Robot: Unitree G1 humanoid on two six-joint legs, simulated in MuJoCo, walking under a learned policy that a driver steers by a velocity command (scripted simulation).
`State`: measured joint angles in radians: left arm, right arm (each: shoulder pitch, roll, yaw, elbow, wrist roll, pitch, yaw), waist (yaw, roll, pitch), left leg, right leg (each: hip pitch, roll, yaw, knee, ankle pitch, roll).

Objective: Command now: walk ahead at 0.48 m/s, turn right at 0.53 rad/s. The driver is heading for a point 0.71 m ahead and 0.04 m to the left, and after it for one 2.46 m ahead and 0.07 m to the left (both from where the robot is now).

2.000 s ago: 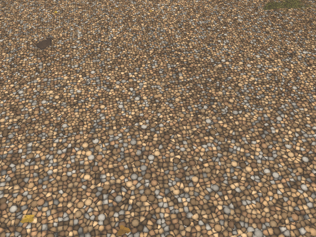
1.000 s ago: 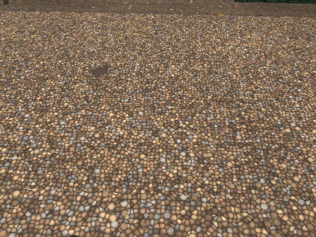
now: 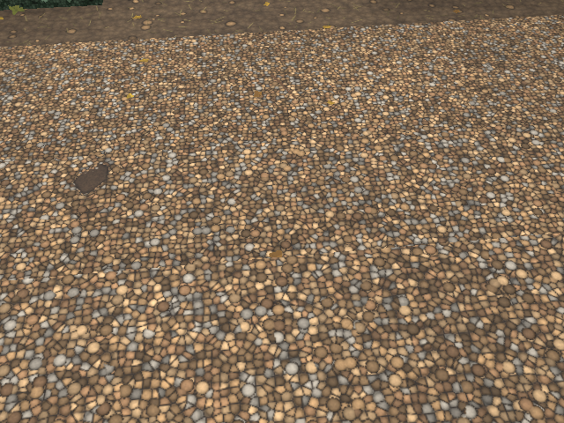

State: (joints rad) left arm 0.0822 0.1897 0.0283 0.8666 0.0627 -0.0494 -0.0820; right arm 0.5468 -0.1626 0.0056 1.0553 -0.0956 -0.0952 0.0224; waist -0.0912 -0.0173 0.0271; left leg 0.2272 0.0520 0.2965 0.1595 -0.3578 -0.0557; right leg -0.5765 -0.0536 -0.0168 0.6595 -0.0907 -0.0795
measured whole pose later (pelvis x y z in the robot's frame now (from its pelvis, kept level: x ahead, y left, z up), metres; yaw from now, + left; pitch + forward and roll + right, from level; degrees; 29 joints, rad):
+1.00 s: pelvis +0.69 -0.07 -0.18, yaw +16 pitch +0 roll +3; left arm 0.03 0.26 -0.04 0.78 0.06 -0.11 -0.02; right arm 0.40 -0.22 -0.03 0.94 -0.07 -0.10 0.12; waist -0.08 -0.04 0.01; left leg -0.09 -0.09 -0.08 0.52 -0.43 0.04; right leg -0.57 -0.07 0.05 0.60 -0.01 -0.04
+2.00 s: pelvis +1.27 -0.09 -0.32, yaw -6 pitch -1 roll +5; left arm 0.11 0.25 0.03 0.85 0.09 -0.07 -0.07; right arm 0.64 -0.19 0.03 1.09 -0.08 -0.06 0.08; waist -0.11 -0.05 0.03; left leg -0.09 0.04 0.04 1.52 -0.83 -0.05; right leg -0.31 -0.06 -0.05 0.49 -0.19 -0.06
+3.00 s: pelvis +1.89 +0.00 -0.45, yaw +16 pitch +0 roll +4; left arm 0.11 0.24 -0.03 0.83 0.10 -0.05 -0.06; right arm 0.57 -0.17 0.03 1.01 -0.04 -0.12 0.02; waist -0.15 -0.08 -0.01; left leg -0.15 -0.19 -0.07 1.14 -0.86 0.10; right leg -0.42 -0.11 -0.01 0.35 0.35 -0.02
